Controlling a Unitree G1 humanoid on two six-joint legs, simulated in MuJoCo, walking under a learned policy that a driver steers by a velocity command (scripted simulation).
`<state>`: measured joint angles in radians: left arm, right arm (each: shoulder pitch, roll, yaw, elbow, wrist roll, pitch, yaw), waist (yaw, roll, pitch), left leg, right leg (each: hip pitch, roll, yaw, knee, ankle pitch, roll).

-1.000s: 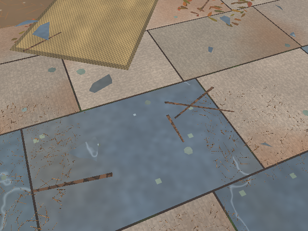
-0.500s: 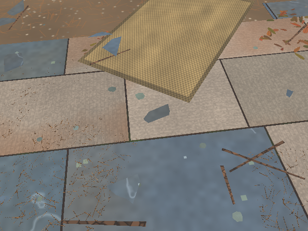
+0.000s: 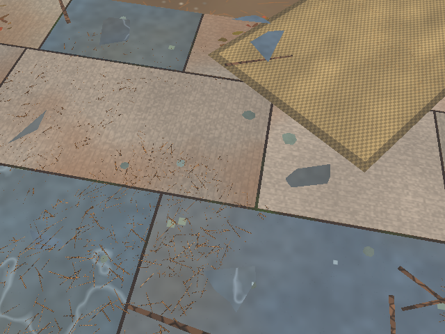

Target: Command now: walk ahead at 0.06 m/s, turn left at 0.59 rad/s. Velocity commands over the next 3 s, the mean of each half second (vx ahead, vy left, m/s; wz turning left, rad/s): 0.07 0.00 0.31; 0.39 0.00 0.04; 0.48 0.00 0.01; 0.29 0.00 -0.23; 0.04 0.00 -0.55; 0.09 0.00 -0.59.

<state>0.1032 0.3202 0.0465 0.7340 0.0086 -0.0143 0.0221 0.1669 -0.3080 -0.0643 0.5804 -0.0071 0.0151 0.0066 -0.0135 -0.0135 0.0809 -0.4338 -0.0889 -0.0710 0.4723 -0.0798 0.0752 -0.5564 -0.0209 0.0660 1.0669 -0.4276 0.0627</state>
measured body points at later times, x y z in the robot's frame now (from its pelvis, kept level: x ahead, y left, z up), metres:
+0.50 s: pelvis +0.05 -0.05 +0.01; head +0.07 -0.06 +0.46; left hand +0.13 +0.24 -0.10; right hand +0.23 -0.29 -0.10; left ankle +0.00 +0.09 -0.71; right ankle +0.07 -0.17 -0.73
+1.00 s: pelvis +0.23 -0.06 -0.01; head +0.26 -0.07 +0.43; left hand +0.41 +0.22 -0.08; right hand +0.26 -0.35 -0.14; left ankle +0.02 +0.07 -0.69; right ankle +0.34 -0.14 -0.73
